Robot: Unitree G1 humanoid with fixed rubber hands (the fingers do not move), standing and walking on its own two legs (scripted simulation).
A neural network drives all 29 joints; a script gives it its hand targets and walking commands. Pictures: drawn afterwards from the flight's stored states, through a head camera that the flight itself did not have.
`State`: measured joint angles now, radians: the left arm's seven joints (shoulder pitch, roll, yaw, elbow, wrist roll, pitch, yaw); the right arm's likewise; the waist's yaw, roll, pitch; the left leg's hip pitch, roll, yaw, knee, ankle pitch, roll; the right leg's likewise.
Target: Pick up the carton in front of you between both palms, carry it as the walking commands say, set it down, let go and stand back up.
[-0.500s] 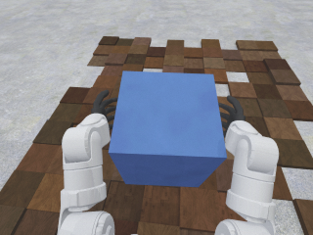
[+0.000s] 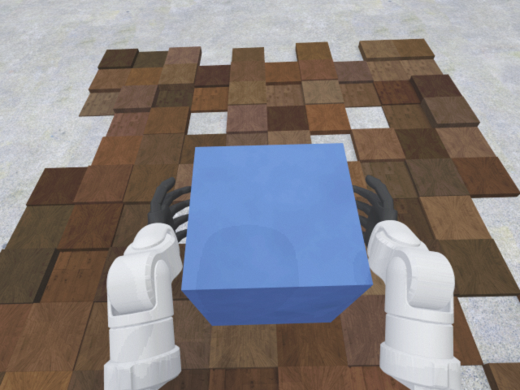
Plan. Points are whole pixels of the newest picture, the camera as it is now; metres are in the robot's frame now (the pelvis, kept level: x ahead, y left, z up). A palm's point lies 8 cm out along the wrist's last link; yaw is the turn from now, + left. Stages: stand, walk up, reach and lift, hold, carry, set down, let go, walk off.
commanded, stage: carry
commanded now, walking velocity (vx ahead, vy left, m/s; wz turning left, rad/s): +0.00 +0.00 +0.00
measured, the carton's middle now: (270, 244) +0.34 +0.00 +0.01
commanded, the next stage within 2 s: none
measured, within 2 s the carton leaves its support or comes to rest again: neither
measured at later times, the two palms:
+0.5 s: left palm (173, 159) +0.48 +0.17 +0.06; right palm (345, 160) +0.48 -0.13 +0.06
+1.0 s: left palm (161, 133) +0.51 +0.18 +0.10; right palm (338, 126) +0.51 -0.12 +0.10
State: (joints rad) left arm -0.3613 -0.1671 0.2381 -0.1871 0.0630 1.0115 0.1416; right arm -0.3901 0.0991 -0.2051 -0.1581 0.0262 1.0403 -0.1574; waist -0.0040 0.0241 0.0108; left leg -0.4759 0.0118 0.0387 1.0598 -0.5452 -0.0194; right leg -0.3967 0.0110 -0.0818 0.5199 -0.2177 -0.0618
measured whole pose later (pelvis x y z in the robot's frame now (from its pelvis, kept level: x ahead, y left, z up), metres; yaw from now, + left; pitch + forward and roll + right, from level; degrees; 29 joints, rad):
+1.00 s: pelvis +0.19 +0.01 -0.01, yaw +2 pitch +4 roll -2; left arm -0.40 -0.11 0.21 -0.10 0.03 1.05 0.16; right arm -0.38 0.13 -0.22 -0.14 -0.05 1.06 -0.14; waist 0.00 0.03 -0.09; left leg -0.10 0.00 0.10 0.34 -0.23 0.05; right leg -0.37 0.01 -0.08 0.71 -0.38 -0.04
